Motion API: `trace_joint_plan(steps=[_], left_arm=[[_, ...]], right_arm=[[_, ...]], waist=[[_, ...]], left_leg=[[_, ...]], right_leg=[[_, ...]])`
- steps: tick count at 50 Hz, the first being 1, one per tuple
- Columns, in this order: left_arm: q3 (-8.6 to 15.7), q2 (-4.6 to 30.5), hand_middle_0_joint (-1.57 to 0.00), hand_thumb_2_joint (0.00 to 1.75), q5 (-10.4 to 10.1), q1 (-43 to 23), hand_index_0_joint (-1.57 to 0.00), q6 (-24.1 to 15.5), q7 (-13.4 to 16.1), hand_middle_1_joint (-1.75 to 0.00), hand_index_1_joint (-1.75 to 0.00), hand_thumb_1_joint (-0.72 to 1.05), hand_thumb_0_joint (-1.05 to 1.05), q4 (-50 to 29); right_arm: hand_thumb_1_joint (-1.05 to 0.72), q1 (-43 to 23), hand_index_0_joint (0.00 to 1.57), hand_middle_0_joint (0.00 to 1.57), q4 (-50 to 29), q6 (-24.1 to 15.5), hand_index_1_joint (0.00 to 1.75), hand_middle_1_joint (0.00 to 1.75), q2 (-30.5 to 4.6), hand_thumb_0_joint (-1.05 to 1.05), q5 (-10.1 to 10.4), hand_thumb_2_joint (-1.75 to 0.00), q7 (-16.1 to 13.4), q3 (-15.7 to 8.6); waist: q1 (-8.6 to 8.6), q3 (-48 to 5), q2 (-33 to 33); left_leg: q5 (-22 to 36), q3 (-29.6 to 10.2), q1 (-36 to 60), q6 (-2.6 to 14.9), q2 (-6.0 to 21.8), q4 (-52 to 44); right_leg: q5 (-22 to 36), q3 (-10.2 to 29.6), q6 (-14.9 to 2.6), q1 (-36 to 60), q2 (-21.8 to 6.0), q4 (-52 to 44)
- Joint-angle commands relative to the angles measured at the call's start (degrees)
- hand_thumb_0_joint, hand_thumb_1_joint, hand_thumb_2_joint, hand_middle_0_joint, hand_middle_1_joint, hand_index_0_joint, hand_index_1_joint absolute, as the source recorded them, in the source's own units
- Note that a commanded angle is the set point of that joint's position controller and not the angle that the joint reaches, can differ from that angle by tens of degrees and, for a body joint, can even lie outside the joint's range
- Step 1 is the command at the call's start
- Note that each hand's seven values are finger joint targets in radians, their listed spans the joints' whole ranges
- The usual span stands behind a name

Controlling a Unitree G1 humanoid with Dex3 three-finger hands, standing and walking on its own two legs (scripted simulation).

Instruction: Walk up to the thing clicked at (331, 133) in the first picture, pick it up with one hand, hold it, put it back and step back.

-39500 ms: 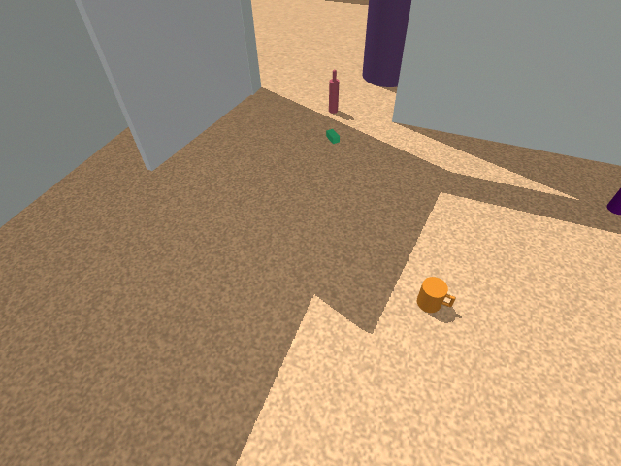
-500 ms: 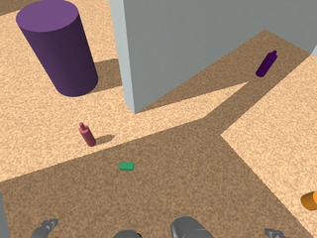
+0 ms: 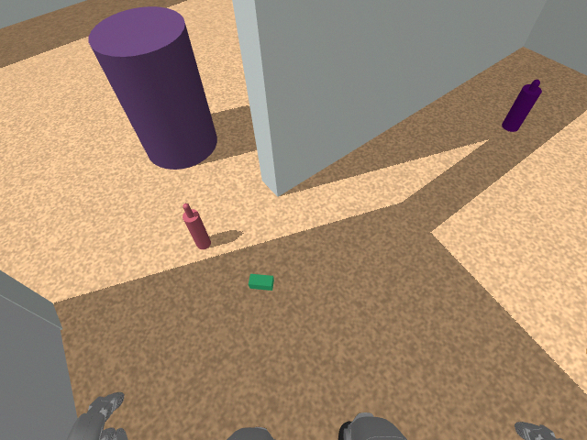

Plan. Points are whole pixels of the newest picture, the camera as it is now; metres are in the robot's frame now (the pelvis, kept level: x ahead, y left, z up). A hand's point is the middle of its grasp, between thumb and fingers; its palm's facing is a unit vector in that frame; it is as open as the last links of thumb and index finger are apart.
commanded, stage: step back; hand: left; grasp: from above
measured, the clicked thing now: (261, 282) +0.66 +0.17 -0.74
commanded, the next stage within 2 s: none
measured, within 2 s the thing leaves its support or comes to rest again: neither
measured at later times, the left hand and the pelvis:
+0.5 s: hand out of the picture -0.09 +0.25 -0.15, palm faces -0.08 -0.91 -0.40, open 7.4 cm; pelvis -0.17 -0.02 -0.01, yaw -5 degrees
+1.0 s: hand out of the picture -0.22 +0.25 -0.14, palm faces -0.05 -0.92 -0.39, open 7.4 cm; pelvis -0.34 -0.02 +0.00, yaw -3 degrees
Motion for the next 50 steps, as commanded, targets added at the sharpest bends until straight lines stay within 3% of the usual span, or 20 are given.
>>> trace_joint_plan(steps=[1,3,4,7,14,19,21,22,23,24,26,27,32,36,37,38,39,40,43,50], left_arm=[[3.69,14.78,-0.2,0.9,-0.85,-0.8,-0.2,0.45,0.56,-0.3,-0.3,0.9,0.0,-4.83],[2.81,10.56,-0.2,0.9,-1.31,0.48,-0.2,0.39,0.5,-0.3,-0.3,0.9,0.0,-5.39],[4.48,13.27,-0.2,0.9,-0.68,-3.2,-0.2,0.33,1.38,-0.3,-0.3,0.9,0.0,-4.73],[4.53,11.91,-0.2,0.9,-1.74,2.93,-0.2,0.67,1.16,-0.3,-0.3,0.9,0.0,-1.14],[4.36,11.68,-0.2,0.9,-0.98,4.4,-0.2,0.2,-0.01,-0.3,-0.3,0.9,0.0,-1.46],[4.06,10.67,-0.2,0.9,-1.01,11.44,-0.2,-0.34,-0.35,-0.3,-0.3,0.9,0.0,2.73],[4.72,13.11,-0.2,0.9,0.11,13.99,-0.2,-0.93,-0.28,-0.3,-0.3,0.9,0.0,4.23],[6.42,18.83,-0.2,0.9,0.69,12.46,-0.2,-1.24,-0.29,-0.3,-0.3,0.9,0.0,2.66],[7.13,24.74,-0.2,0.9,0.61,8.1,-0.2,-0.87,-0.1,-0.3,-0.3,0.9,0.0,0.06],[6.39,22.42,-0.2,0.9,0.32,5.09,-0.2,-1.32,0.14,-0.3,-0.3,0.9,0.0,-1.17],[4.88,16.69,-0.2,0.9,0.3,-2.58,-0.2,-1.6,0.72,-0.3,-0.3,0.9,0.0,-2.19],[5.13,16.29,-0.2,0.9,0.58,-2.34,-0.2,-1.57,0.91,-0.3,-0.3,0.9,0.0,-2.71],[4.55,15.38,-0.2,0.9,0.64,3.81,-0.2,-0.86,1.85,-0.3,-0.3,0.9,0.0,-2.52],[3.84,15.81,-0.2,0.9,-0.93,0.09,-0.2,0.31,1.43,-0.3,-0.3,0.9,0.0,-3.77],[3.13,14.07,-0.2,0.9,-1.07,0.67,-0.2,0.62,1.24,-0.3,-0.3,0.9,0.0,-3.92],[2.64,11.96,-0.2,0.9,-1.32,2.76,-0.2,0.71,1.04,-0.3,-0.3,0.9,0.0,-4.02],[3.06,12.64,-0.2,0.9,-1.87,-0.58,-0.2,0.67,1.67,-0.3,-0.3,0.9,0.0,-4.76],[3.81,13.72,-0.2,0.9,-1.02,-2.56,-0.2,0.84,2.17,-0.3,-0.3,0.9,0.0,-3.68],[3.75,12.95,-0.2,0.9,-2.08,2.67,-0.2,1.31,1.64,-0.3,-0.3,0.9,0.0,-0.4],[3.12,11.42,-0.2,0.9,-1.06,3.8,-0.2,-0.23,0.52,-0.3,-0.3,0.9,0.0,1.08]], right_arm=[[-0.9,7.81,0.2,0.2,-2.36,-1.79,0.3,0.3,-8.84,0.0,-1.13,-0.9,0.25,-3.56],[-0.9,3.38,0.2,0.2,-4.5,-2.19,0.3,0.3,-17.06,0.0,-2.46,-0.9,0.59,-5.29],[-0.9,2.53,0.2,0.2,-5.18,-2.16,0.3,0.3,-19.74,0.0,-2.05,-0.9,0.79,-5.82],[-0.9,-5.95,0.2,0.2,-6.14,-2.66,0.3,0.3,-12.73,0.0,-2.14,-0.9,-0.13,-3.47],[-0.9,-0.25,0.2,0.2,-6.77,-2.65,0.3,0.3,-12.16,0.0,-1.35,-0.9,-0.67,-4.11],[-0.9,-2.49,0.2,0.2,-7.91,-0.98,0.3,0.3,-14.15,0.0,-1.4,-0.9,-0.3,-4.65],[-0.9,-2.61,0.2,0.2,-8.28,-0.25,0.3,0.3,-11.49,0.0,-0.49,-0.9,-0.04,-3.85],[-0.9,-2.45,0.2,0.2,-9.6,-0.41,0.3,0.3,-7.75,0.0,0.21,-0.9,-0.05,-2.92],[-0.9,-6.56,0.2,0.2,-10.18,-0.36,0.3,0.3,-8.68,0.0,-0.14,-0.9,-1.33,-3.62],[-0.9,-6.59,0.2,0.2,-9.34,-0.21,0.3,0.3,-10.7,0.0,-0.16,-0.9,-1.36,-4.22],[-0.9,0.24,0.2,0.2,-6.1,-0.78,0.3,0.3,-9.74,0.0,0.67,-0.9,-1.05,-3.68],[-0.9,0.81,0.2,0.2,-6.13,-1.03,0.3,0.3,-9.56,0.0,0.62,-0.9,-1.06,-3.51],[-0.9,-1.15,0.2,0.2,-7.33,-1.3,0.3,0.3,-8.25,0.0,-0.47,-0.9,-0.74,-2.87],[-0.9,6.69,0.2,0.2,-4.1,-1.7,0.3,0.3,-7.99,0.0,-1.02,-0.9,-0.3,-3.65],[-0.9,6.57,0.2,0.2,-3.67,-1.98,0.3,0.3,-9.27,0.0,-1.33,-0.9,-0.37,-4.2],[-0.9,5.11,0.2,0.2,-4.31,-2.06,0.3,0.3,-13.45,0.0,-2.09,-0.9,-0.41,-5.25],[-0.9,2.07,0.2,0.2,-5.88,-1.83,0.3,0.3,-19.28,0.0,-1.35,-0.9,0.27,-5.76],[-0.9,1.23,0.2,0.2,-6.1,-2.14,0.3,0.3,-19.5,0.0,-1.9,-0.9,0.23,-5.99],[-0.9,-4.35,0.2,0.2,-6.32,-2.2,0.3,0.3,-13.72,0.0,-2.22,-0.9,-0.53,-3.92],[-0.9,-0.54,0.2,0.2,-6.17,-0.89,0.3,0.3,-12.58,0.0,-2.01,-0.9,-0.22,-4.01]], waist=[[-2.31,-14.27,-9.24],[-2.01,-12.35,12.19],[-4.58,-10.19,12.81],[1.6,-8.38,4.48],[-2.31,-11.01,9.63],[0.1,-14.82,12.25],[0.86,-13.92,6.17],[0.71,-12.35,-9.56],[4.4,-8.86,-18.17],[2.25,-5.72,-13.19],[-2.8,-6.86,-6.91],[-2.12,-7.85,-9.14],[2.51,-10.03,-11.08],[-1.12,-14.39,-11.13],[-0.77,-14.92,-7.21],[0.27,-15.02,2.5],[-1.76,-13.96,12.31],[-3.07,-11.79,10.8],[1.57,-9.98,5.93],[-1.55,-13.45,11.46]], left_leg=[[13.85,3.7,8.2,2.61,1.7,-20.04],[17.49,-22.85,9.52,11.45,20.94,-29.7],[21.82,-27.87,-1.56,18.2,27.35,-31.1],[32.83,-11.9,0.22,13.34,18.51,-26.23],[32.82,-9.21,12.71,16.02,18.48,-22.1],[28.81,-6.31,6.58,11.96,15.94,-18.57],[19.03,-4.2,-4.19,6.81,11.64,-12.24],[4.56,-0.67,-15.9,2.5,1.17,-1.24],[-7.37,-2.21,-13.37,0.68,-1.83,12.68],[-5.7,-7.35,-10.58,0.39,-0.57,20.16],[-0.16,-6.36,-11.26,1.19,-3.67,22.0],[0.78,-4.6,-10.43,0.73,-3.71,23.04],[-2.29,-0.22,-10.69,-0.1,-0.3,5.3],[11.96,5.69,2.24,1.61,0.88,-21.24],[19.65,0.87,6.52,2.93,3.61,-23.61],[28.07,-13.62,11.62,7.43,14.41,-24.28],[34.46,-23.57,3.49,16.76,24.48,-26.94],[32.78,-27.85,-3.59,20.18,27.12,-28.55],[34.28,-11.19,-0.8,14.12,17.91,-24.07],[33.3,-9.14,11.18,14.22,17.31,-20.4]], right_leg=[[8.97,12.98,-6.52,5.71,-10.08,-4.81],[-16.24,4.57,-0.61,-9.07,5.48,11.69],[-26.25,8.82,0.27,-4.57,6.86,25.12],[-16.93,12.65,-0.29,-6.92,8.22,38.87],[-17.91,7.31,3.42,-6.12,4.58,23.59],[-8.62,-0.49,1.1,8.96,2.73,-4.69],[-3.0,4.75,-1.27,15.81,0.06,-12.47],[-0.86,22.78,-5.72,16.81,-11.94,-14.49],[-0.66,34.14,-15.69,0.73,-23.22,-20.01],[0.57,32.46,-16.42,-5.17,-23.39,-20.58],[16.41,15.05,-11.16,1.11,-13.45,-11.27],[18.11,13.09,-10.75,2.56,-12.66,-9.81],[25.14,12.51,-10.64,15.34,-13.13,-6.12],[22.5,11.21,-8.03,14.21,-11.83,0.88],[16.12,10.09,-5.17,9.39,-9.41,3.49],[2.6,6.37,-2.07,-1.35,-3.06,10.78],[-22.78,1.78,0.0,-2.49,4.64,21.38],[-26.7,8.56,0.11,-0.91,5.1,31.64],[-18.04,11.28,-0.56,-4.27,6.62,39.17],[-17.71,2.47,2.06,0.66,2.26,8.53]])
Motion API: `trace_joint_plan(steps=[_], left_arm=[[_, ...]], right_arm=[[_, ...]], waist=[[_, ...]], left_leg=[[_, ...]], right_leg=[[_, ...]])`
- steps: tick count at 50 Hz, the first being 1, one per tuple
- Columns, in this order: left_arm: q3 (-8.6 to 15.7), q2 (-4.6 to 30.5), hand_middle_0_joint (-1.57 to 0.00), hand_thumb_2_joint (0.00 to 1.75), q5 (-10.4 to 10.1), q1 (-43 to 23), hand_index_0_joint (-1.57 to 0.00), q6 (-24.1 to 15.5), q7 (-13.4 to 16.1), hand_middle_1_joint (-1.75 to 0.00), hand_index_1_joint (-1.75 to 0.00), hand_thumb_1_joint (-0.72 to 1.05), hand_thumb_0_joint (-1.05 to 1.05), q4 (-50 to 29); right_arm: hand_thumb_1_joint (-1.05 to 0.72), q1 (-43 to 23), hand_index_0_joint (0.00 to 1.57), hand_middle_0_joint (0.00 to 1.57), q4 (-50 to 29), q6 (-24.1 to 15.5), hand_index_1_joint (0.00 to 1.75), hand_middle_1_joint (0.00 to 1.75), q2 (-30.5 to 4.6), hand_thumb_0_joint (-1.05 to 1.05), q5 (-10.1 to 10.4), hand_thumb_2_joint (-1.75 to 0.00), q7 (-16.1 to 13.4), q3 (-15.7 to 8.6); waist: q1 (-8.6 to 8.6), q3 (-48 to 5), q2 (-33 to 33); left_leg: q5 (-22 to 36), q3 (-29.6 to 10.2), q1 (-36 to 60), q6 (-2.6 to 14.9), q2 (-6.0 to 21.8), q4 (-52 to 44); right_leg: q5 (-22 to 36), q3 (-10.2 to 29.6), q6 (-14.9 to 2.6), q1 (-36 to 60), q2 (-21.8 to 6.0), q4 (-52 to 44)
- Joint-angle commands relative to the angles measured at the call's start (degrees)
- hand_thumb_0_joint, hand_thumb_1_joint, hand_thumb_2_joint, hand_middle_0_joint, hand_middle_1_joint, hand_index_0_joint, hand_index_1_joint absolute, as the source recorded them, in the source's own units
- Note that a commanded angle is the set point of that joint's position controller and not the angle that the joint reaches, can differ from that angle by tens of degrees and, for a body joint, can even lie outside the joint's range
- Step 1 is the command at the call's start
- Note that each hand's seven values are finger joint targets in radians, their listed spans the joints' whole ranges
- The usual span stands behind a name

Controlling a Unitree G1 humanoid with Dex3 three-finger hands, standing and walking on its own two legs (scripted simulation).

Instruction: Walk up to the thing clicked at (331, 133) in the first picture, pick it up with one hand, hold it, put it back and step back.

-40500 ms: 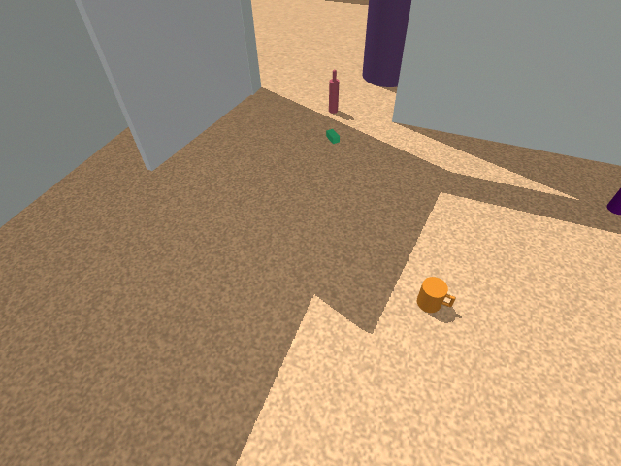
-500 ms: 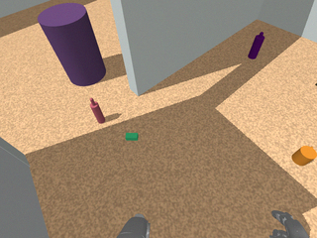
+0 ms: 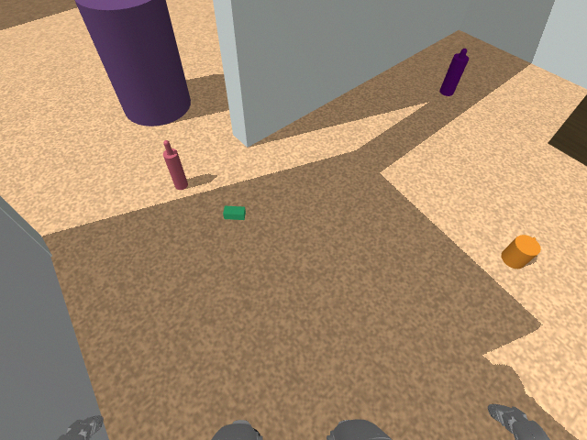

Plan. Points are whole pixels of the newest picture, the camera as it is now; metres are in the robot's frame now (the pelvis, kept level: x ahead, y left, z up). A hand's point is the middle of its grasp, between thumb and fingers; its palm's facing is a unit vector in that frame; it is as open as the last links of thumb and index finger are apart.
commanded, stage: step back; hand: left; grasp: from above
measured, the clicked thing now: (234, 212) +0.99 +0.23 -0.74
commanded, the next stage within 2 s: stand in 1.28 s
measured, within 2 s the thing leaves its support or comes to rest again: neither
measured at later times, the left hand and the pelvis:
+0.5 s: hand out of the picture -0.08 +0.28 -0.14, palm faces +0.08 -0.90 -0.42, open 7.4 cm; pelvis -0.11 -0.01 +0.00, yaw +4 degrees
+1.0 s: hand out of the picture -0.04 +0.26 -0.15, palm faces +0.10 -0.93 -0.36, open 7.4 cm; pelvis -0.08 -0.01 +0.00, yaw +4 degrees
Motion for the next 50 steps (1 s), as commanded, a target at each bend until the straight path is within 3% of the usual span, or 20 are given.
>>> trace_joint_plan(steps=[1,3,4,5,6,7,10,15,20,21,22,23,26,32,33,35,36,43,46,50], left_arm=[[2.6,9.02,-0.2,0.9,0.16,4.37,-0.2,-1.94,0.41,-0.3,-0.3,0.9,0.0,-1.75],[2.62,8.53,-0.2,0.9,0.63,9.44,-0.2,-2.64,0.38,-0.3,-0.3,0.9,0.0,1.6],[3.37,10.77,-0.2,0.9,1.58,9.91,-0.2,-3.1,0.53,-0.3,-0.3,0.9,0.0,1.98],[5.11,17.2,-0.2,0.9,2.3,9.22,-0.2,-3.29,0.51,-0.3,-0.3,0.9,0.0,1.15],[6.0,22.37,-0.2,0.9,2.28,4.6,-0.2,-3.14,0.83,-0.3,-0.3,0.9,0.0,-1.23],[5.51,20.0,-0.2,0.9,1.63,1.61,-0.2,-3.6,1.08,-0.3,-0.3,0.9,0.0,-2.3],[3.81,13.33,-0.2,0.9,1.69,-2.61,-0.2,-4.24,1.18,-0.3,-0.3,0.9,0.0,-2.17],[4.65,14.84,-0.2,0.9,2.39,2.84,-0.2,-4.69,0.6,-0.3,-0.3,0.9,0.0,-0.66],[2.79,12.82,-0.2,0.9,1.53,2.68,-0.2,-3.49,-0.5,-0.3,-0.3,0.9,0.0,0.2],[1.91,9.83,-0.2,0.9,1.38,3.67,-0.2,-3.45,-0.59,-0.3,-0.3,0.9,0.0,0.14],[1.27,7.41,-0.2,0.9,0.13,0.69,-0.2,-3.63,-0.82,-0.3,-0.3,0.9,0.0,-0.32],[3.05,12.88,-0.2,0.9,0.77,-2.12,-0.2,-3.73,-0.53,-0.3,-0.3,0.9,0.0,0.5],[2.4,10.61,-0.2,0.9,0.07,0.95,-0.2,-4.61,-1.54,-0.3,-0.3,0.9,0.0,2.29],[3.01,9.38,-0.2,0.9,1.01,7.15,-0.2,-5.54,-1.23,-0.3,-0.3,0.9,0.0,6.7],[3.26,10.65,-0.2,0.9,1.43,7.79,-0.2,-5.94,-0.73,-0.3,-0.3,0.9,0.0,6.84],[4.71,18.31,-0.2,0.9,1.81,8.59,-0.2,-6.52,-0.53,-0.3,-0.3,0.9,0.0,6.43],[4.8,17.84,-0.2,0.9,1.38,5.99,-0.2,-6.85,-0.44,-0.3,-0.3,0.9,0.0,4.67],[2.55,12.88,-0.2,0.9,0.65,0.9,-0.2,-7.35,-0.2,-0.3,-0.3,0.9,0.0,4.29],[1.33,11.22,-0.2,0.9,-0.25,0.11,-0.2,-6.05,-0.14,-0.3,-0.3,0.9,0.0,3.99],[0.47,9.15,-0.2,0.9,-0.96,1.25,-0.2,-4.6,-0.01,-0.3,-0.3,0.9,0.0,6.2]], right_arm=[[-0.9,1.15,0.2,0.2,-4.08,-0.18,0.3,0.3,-16.18,0.0,-0.01,-0.9,-0.89,-4.71],[-0.9,-0.38,0.2,0.2,-3.92,0.66,0.3,0.3,-16.2,0.0,0.79,-0.9,-0.64,-4.52],[-0.9,0.04,0.2,0.2,-4.24,0.68,0.3,0.3,-13.44,0.0,0.98,-0.9,-0.42,-3.65],[-0.9,-0.88,0.2,0.2,-5.97,0.34,0.3,0.3,-9.59,0.0,1.26,-0.9,-0.43,-2.66],[-0.9,-4.13,0.2,0.2,-6.21,0.41,0.3,0.3,-11.27,0.0,0.91,-0.9,-1.55,-3.72],[-0.9,-3.95,0.2,0.2,-5.41,0.51,0.3,0.3,-13.85,0.0,1.09,-0.9,-1.5,-4.5],[-0.9,2.0,0.2,0.2,-1.67,-0.27,0.3,0.3,-12.16,0.0,1.44,-0.9,-1.11,-3.69],[-0.9,0.16,0.2,0.2,-1.43,-1.22,0.3,0.3,-12.56,0.0,-0.03,-0.9,0.31,-3.97],[-0.9,6.74,0.2,0.2,4.0,-3.37,0.3,0.3,-11.5,0.0,-0.05,-0.9,0.73,-4.79],[-0.9,9.53,0.2,0.2,4.82,-3.88,0.3,0.3,-13.25,0.0,-0.47,-0.9,0.44,-5.58],[-0.9,7.75,0.2,0.2,3.88,-4.22,0.3,0.3,-18.06,0.0,-0.71,-0.9,0.28,-5.77],[-0.9,6.34,0.2,0.2,3.09,-4.28,0.3,0.3,-20.97,0.0,-0.17,-0.9,0.55,-6.48],[-0.9,2.44,0.2,0.2,2.75,-5.23,0.3,0.3,-15.58,0.0,-0.47,-0.9,0.18,-4.46],[-0.9,0.19,0.2,0.2,2.15,-3.15,0.3,0.3,-13.6,0.0,0.21,-0.9,0.95,-3.88],[-0.9,1.11,0.2,0.2,1.83,-2.91,0.3,0.3,-10.86,0.0,0.65,-0.9,0.78,-3.01],[-0.9,0.14,0.2,0.2,1.36,-2.96,0.3,0.3,-10.64,0.0,0.55,-0.9,-0.03,-3.17],[-0.9,2.27,0.2,0.2,2.07,-3.27,0.3,0.3,-12.54,0.0,0.6,-0.9,-0.24,-3.62],[-0.9,5.08,0.2,0.2,5.14,-3.97,0.3,0.3,-9.47,0.0,0.52,-0.9,0.46,-3.27],[-0.9,5.26,0.2,0.2,6.47,-4.28,0.3,0.3,-8.96,0.0,0.43,-0.9,0.06,-3.4],[-0.9,-1.98,0.2,0.2,5.29,-4.32,0.3,0.3,-15.27,0.0,0.68,-0.9,-0.28,-3.78]], waist=[[-0.72,-14.43,13.15],[1.87,-16.09,11.17],[1.76,-14.51,6.7],[2.61,-10.85,-9.89],[5.61,-8.13,-13.97],[3.05,-5.17,-8.14],[-0.68,-5.66,-3.99],[4.15,-6.22,-8.98],[0.3,-7.95,-5.24],[-0.6,-9.75,2.17],[-1.49,-8.42,12.11],[-2.53,-2.65,8.53],[0.22,-3.02,6.26],[3.07,-5.09,8.66],[3.53,-5.87,4.11],[4.64,-3.33,-8.18],[3.28,-2.13,-3.77],[1.08,-7.92,-7.53],[-0.54,-10.58,-4.75],[1.64,-11.54,5.85]], left_leg=[[15.23,-12.02,14.66,11.66,11.6,-6.75],[8.93,-8.33,9.26,8.33,8.89,-2.72],[0.94,-7.12,-0.14,5.35,5.92,1.83],[-15.4,-3.92,-15.8,0.84,-4.87,11.42],[-23.48,-9.0,-10.64,-1.34,-4.76,22.75],[-20.8,-13.19,-8.5,-1.67,-3.42,30.4],[-12.66,-8.69,-7.39,-1.68,-6.98,32.22],[-16.27,-4.29,-8.63,-2.5,-2.04,13.85],[-8.42,1.35,16.02,0.62,-3.89,-13.97],[-13.72,-8.66,22.85,2.26,1.41,-15.73],[-34.5,-30.95,17.15,8.76,14.65,-22.6],[-40.35,-34.38,4.9,14.02,19.17,-25.4],[-23.54,-20.23,7.72,9.74,11.96,-20.59],[-21.85,-9.05,-3.42,5.45,6.49,-10.63],[-21.73,-6.98,-8.22,3.65,4.24,-4.81],[-23.23,-4.2,-12.7,0.2,-3.45,17.91],[-20.59,-8.15,-13.24,0.21,-1.46,20.01],[-12.57,-0.1,1.41,-0.61,-0.03,4.66],[3.85,1.83,12.21,0.08,-1.31,-8.38],[1.46,-14.29,2.74,8.96,13.3,-12.66]], right_leg=[[2.62,-5.12,-0.25,3.7,-2.48,-22.44],[13.23,-8.14,-1.95,13.13,-1.31,-38.45],[13.26,-0.79,-3.23,17.43,-4.99,-39.09],[7.35,18.84,-7.72,17.89,-17.67,-42.06],[8.91,29.67,-18.02,1.68,-30.22,-45.4],[11.15,26.86,-18.37,-2.98,-29.54,-44.88],[23.18,7.47,-11.1,2.21,-17.26,-36.82],[-7.78,11.27,-11.41,11.57,-18.3,-41.23],[-2.2,3.53,-7.95,0.53,-14.47,-33.9],[-1.74,0.1,-5.67,-6.39,-11.39,-25.94],[-0.99,-7.24,-1.68,-12.99,-3.96,-16.11],[-2.4,-2.71,-1.7,-9.7,-6.51,-9.42],[4.63,-2.38,-2.11,-6.29,-7.13,-13.45],[12.34,-9.53,-2.33,16.26,-1.7,-33.94],[10.36,-4.22,-3.22,20.48,-3.44,-36.03],[-14.24,28.15,-13.32,11.89,-25.15,-49.42],[-8.01,28.75,-15.92,11.79,-26.81,-48.08],[29.54,4.38,-10.33,8.73,-18.24,-38.76],[36.34,-1.05,-6.49,5.52,-14.07,-30.09],[7.61,-5.81,-1.95,11.37,-5.32,-25.65]])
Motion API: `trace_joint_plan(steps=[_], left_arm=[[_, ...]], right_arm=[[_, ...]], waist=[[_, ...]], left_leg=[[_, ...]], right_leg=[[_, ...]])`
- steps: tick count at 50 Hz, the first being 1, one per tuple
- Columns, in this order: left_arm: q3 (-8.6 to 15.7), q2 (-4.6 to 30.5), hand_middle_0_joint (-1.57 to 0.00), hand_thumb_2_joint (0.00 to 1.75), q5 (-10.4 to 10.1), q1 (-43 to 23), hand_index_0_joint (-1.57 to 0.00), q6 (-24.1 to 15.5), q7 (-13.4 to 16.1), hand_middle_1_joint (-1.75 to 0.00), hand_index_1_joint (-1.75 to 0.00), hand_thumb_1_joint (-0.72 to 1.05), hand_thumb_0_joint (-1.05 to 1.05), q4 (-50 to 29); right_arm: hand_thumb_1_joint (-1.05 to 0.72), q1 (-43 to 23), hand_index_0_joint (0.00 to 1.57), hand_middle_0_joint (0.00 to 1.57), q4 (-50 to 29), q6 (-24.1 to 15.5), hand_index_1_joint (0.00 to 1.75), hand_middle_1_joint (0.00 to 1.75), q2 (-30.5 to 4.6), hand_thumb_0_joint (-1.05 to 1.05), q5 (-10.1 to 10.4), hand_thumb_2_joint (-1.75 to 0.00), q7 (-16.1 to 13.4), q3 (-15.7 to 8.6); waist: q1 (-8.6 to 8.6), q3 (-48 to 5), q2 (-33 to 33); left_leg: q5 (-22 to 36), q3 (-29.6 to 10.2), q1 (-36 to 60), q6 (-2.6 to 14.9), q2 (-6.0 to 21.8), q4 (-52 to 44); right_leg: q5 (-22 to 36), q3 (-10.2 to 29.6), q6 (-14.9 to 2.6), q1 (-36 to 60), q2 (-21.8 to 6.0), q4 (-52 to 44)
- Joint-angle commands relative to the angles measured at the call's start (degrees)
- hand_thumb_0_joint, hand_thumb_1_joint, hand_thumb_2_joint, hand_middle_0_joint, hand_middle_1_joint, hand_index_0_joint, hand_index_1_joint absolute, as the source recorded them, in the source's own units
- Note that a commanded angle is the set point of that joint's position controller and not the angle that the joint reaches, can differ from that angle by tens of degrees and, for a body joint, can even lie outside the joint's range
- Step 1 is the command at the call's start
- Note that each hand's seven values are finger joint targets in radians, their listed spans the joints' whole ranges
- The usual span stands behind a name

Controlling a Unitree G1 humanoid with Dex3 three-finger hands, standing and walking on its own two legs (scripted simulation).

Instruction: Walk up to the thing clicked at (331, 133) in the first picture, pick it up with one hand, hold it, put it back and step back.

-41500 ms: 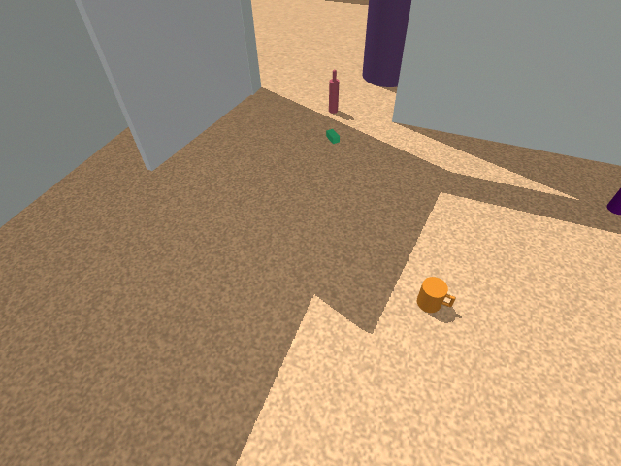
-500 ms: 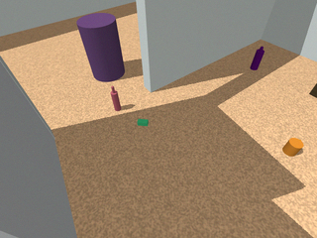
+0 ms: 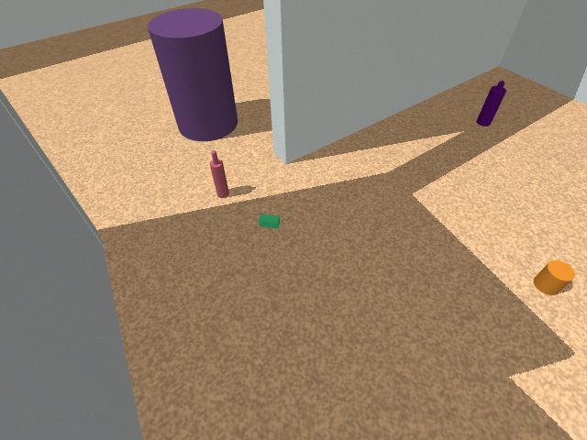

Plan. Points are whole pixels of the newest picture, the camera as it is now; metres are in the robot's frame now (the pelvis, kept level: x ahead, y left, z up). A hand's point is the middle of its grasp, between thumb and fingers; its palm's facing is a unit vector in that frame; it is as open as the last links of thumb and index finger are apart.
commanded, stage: step back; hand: left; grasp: from above
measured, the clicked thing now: (269, 221) +1.09 +0.15 -0.74
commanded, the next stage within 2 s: stand in 0.28 s
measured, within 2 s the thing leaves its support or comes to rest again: neither
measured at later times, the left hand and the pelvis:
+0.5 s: hand out of the picture +0.11 +0.26 -0.14, palm faces -0.04 -0.94 -0.33, open 7.4 cm; pelvis +0.02 +0.01 +0.02, yaw -1 degrees
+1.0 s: hand out of the picture +0.10 +0.26 -0.13, palm faces -0.06 -0.94 -0.34, open 7.4 cm; pelvis +0.02 +0.00 +0.02, yaw -1 degrees
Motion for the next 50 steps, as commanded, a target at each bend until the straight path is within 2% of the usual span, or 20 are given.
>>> trace_joint_plan(steps=[1,3,5,6,9,12,13,14,16,18,21,25,26,31,34,37,43,46,48,50], left_arm=[[2.02,10.88,-0.2,0.9,-0.37,-2.06,-0.2,-0.48,1.17,-0.3,-0.3,0.9,0.0,-2.62],[2.08,12.1,-0.2,0.9,-0.23,-1.36,-0.2,-1.03,1.12,-0.3,-0.3,0.9,0.0,-1.18],[2.14,12.98,-0.2,0.9,-0.44,-2.24,-0.2,-1.32,1.04,-0.3,-0.3,0.9,0.0,-0.22],[2.1,13.04,-0.2,0.9,-0.5,-3.78,-0.2,-1.36,1.07,-0.3,-0.3,0.9,0.0,-0.28],[1.73,12.14,-0.2,0.9,-0.52,-4.5,-0.2,-1.24,1.15,-0.3,-0.3,0.9,0.0,0.76],[1.65,12.14,-0.2,0.9,-0.31,-5.69,-0.2,-1.11,1.11,-0.3,-0.3,0.9,0.0,1.84],[1.62,12.1,-0.2,0.9,-0.3,-6.0,-0.2,-1.08,1.12,-0.3,-0.3,0.9,0.0,2.06],[0.38,10.83,-0.2,0.9,-0.46,-6.04,-0.2,-1.03,0.85,-0.3,-0.3,0.9,0.0,3.12],[0.17,10.53,-0.2,0.9,-0.49,-6.64,-0.2,-1.14,0.72,-0.3,-0.3,0.9,0.0,3.45],[0.02,11.3,-0.2,0.9,-0.43,-8.2,-0.2,-1.27,0.72,-0.3,-0.3,0.9,0.0,3.93],[-0.1,11.4,-0.2,0.9,-0.25,-8.04,-0.2,-1.3,0.68,-0.3,-0.3,0.9,0.0,4.58],[-0.03,11.86,-0.2,0.9,-0.16,-8.84,-0.2,-1.3,0.7,-0.3,-0.3,0.9,0.0,5.12],[-0.13,11.6,-0.2,0.9,-0.19,-9.06,-0.2,-1.37,0.7,-0.3,-0.3,0.9,0.0,5.0],[-0.25,11.63,-0.2,0.9,-0.27,-8.49,-0.2,-1.19,0.66,-0.3,-0.3,0.9,0.0,5.51],[-0.24,11.98,-0.2,0.9,-0.22,-9.21,-0.2,-1.23,0.7,-0.3,-0.3,0.9,0.0,5.39],[-0.32,11.62,-0.2,0.9,-0.17,-8.84,-0.2,-0.99,0.57,-0.3,-0.3,0.9,0.0,5.53],[-0.41,11.37,-0.2,0.9,-0.26,-7.83,-0.2,-0.71,0.46,-0.3,-0.3,0.9,0.0,5.84],[-0.43,11.56,-0.2,0.9,-0.26,-7.58,-0.2,-0.87,0.54,-0.3,-0.3,0.9,0.0,5.66],[-0.34,11.78,-0.2,0.9,-0.31,-7.79,-0.2,-0.69,0.53,-0.3,-0.3,0.9,0.0,5.74],[-0.49,11.52,-0.2,0.9,-0.35,-7.6,-0.2,-0.65,0.46,-0.3,-0.3,0.9,0.0,5.74]], right_arm=[[-0.9,-5.26,0.2,0.2,-3.81,-0.92,0.3,0.3,-13.5,0.0,0.27,-0.9,-0.7,-2.14],[-0.9,-6.87,0.2,0.2,-3.39,-0.71,0.3,0.3,-11.82,0.0,0.53,-0.9,-0.67,-1.25],[-0.9,-7.39,0.2,0.2,-2.46,-0.74,0.3,0.3,-10.71,0.0,0.81,-0.9,-0.68,-0.84],[-0.9,-6.78,0.2,0.2,-1.76,-0.78,0.3,0.3,-10.4,0.0,0.75,-0.9,-0.64,-0.65],[-0.9,-8.16,0.2,0.2,-0.6,-0.91,0.3,0.3,-10.56,0.0,0.88,-0.9,-0.55,-0.66],[-0.9,-9.01,0.2,0.2,0.14,-0.91,0.3,0.3,-10.06,0.0,0.98,-0.9,-0.62,-0.63],[-0.9,-9.69,0.2,0.2,0.39,-0.81,0.3,0.3,-9.82,0.0,0.99,-0.9,-0.62,-0.55],[-0.9,-7.94,0.2,0.2,0.91,-1.11,0.3,0.3,-10.31,0.0,1.23,-0.9,-0.4,-0.08],[-0.9,-9.36,0.2,0.2,1.46,-1.42,0.3,0.3,-10.55,0.0,1.1,-0.9,-0.26,-0.1],[-0.9,-9.39,0.2,0.2,1.92,-1.36,0.3,0.3,-9.79,0.0,1.22,-0.9,-0.09,0.08],[-0.9,-9.43,0.2,0.2,2.57,-1.37,0.3,0.3,-9.76,0.0,1.13,-0.9,-0.04,0.15],[-0.9,-9.75,0.2,0.2,3.11,-1.36,0.3,0.3,-9.8,0.0,1.14,-0.9,-0.01,0.12],[-0.9,-9.39,0.2,0.2,3.33,-1.42,0.3,0.3,-10.01,0.0,1.07,-0.9,0.0,0.22],[-0.9,-9.8,0.2,0.2,3.93,-1.26,0.3,0.3,-10.35,0.0,1.08,-0.9,-0.03,0.25],[-0.9,-8.5,0.2,0.2,4.38,-1.29,0.3,0.3,-10.11,0.0,1.15,-0.9,-0.05,0.48],[-0.9,-7.98,0.2,0.2,4.78,-1.32,0.3,0.3,-10.63,0.0,1.05,-0.9,-0.17,0.63],[-0.9,-7.44,0.2,0.2,5.11,-1.31,0.3,0.3,-10.91,0.0,1.11,-0.9,-0.19,0.82],[-0.9,-7.08,0.2,0.2,5.02,-1.23,0.3,0.3,-10.98,0.0,1.09,-0.9,-0.15,0.88],[-0.9,-6.71,0.2,0.2,5.18,-1.09,0.3,0.3,-10.79,0.0,1.03,-0.9,-0.2,1.04],[-0.9,-6.47,0.2,0.2,5.18,-1.09,0.3,0.3,-10.89,0.0,1.03,-0.9,-0.14,1.12]], waist=[[0.27,-6.27,5.39],[0.45,-5.8,5.98],[-0.32,-5.73,5.01],[-0.96,-6.55,4.42],[-0.54,-8.42,4.26],[-0.85,-8.48,2.55],[-0.8,-7.84,2.37],[-1.72,-8.3,2.01],[-1.2,-8.25,2.14],[-1.89,-7.23,1.07],[-1.65,-7.63,0.74],[-1.7,-7.9,0.27],[-1.78,-8.1,0.99],[-1.35,-7.52,1.14],[-2.09,-7.52,0.52],[-1.91,-7.45,1.68],[-1.87,-5.87,1.69],[-1.95,-6.45,0.36],[-2.04,-5.55,0.72],[-2.08,-5.32,0.59]], left_leg=[[3.63,-13.33,-1.59,8.52,13.19,-11.93],[3.7,-9.16,-1.25,4.85,9.33,-10.2],[6.34,-6.62,1.54,3.03,7.09,-8.68],[8.48,-6.25,2.63,2.99,7.2,-9.3],[13.41,-6.13,6.07,3.57,8.19,-10.24],[14.84,-4.99,7.08,3.16,7.89,-10.58],[13.56,-4.83,6.61,3.07,7.84,-11.29],[13.72,-6.09,8.85,2.99,7.77,-13.33],[16.07,-5.8,10.73,2.75,7.91,-13.64],[14.51,-5.42,11.03,2.22,7.46,-14.57],[13.6,-5.08,11.63,1.96,7.49,-15.83],[12.66,-4.73,12.11,1.68,7.43,-16.9],[14.54,-4.62,11.36,1.62,7.5,-17.02],[11.02,-4.63,11.44,1.34,7.27,-17.91],[11.56,-4.51,10.86,1.16,7.27,-18.11],[12.03,-4.55,10.17,1.22,7.47,-18.53],[8.03,-4.73,10.16,0.96,7.27,-19.31],[9.22,-4.6,10.88,1.13,7.3,-18.58],[5.71,-4.83,9.51,1.09,7.17,-19.61],[5.74,-4.87,9.31,1.04,7.05,-19.58]], right_leg=[[-1.05,2.23,-2.15,5.27,0.77,-4.99],[7.22,4.34,-2.86,6.16,-1.35,-8.69],[13.29,6.37,-3.19,5.06,-3.15,-10.44],[15.16,6.21,-3.12,5.89,-3.47,-10.67],[17.05,5.11,-2.5,6.63,-3.06,-11.62],[18.55,5.07,-2.24,7.66,-3.34,-12.76],[18.47,5.25,-1.99,7.62,-3.43,-13.67],[17.68,5.33,-1.46,7.76,-3.69,-15.46],[17.98,5.32,-1.08,7.58,-3.85,-16.83],[16.8,5.53,-1.01,7.27,-4.32,-18.63],[16.47,5.36,-0.83,8.19,-4.64,-19.83],[15.7,5.39,-0.93,8.77,-4.93,-20.78],[17.5,5.49,-0.87,10.06,-5.13,-20.55],[13.71,5.35,-0.91,8.87,-5.04,-21.8],[14.51,5.5,-0.99,9.44,-5.2,-21.8],[15.43,5.53,-1.11,10.36,-5.25,-21.51],[12.25,5.66,-1.21,7.99,-4.93,-22.11],[12.83,5.55,-1.08,7.73,-5.04,-22.33],[10.78,5.62,-1.21,7.75,-4.91,-22.34],[10.52,5.56,-1.15,7.26,-4.83,-22.48]])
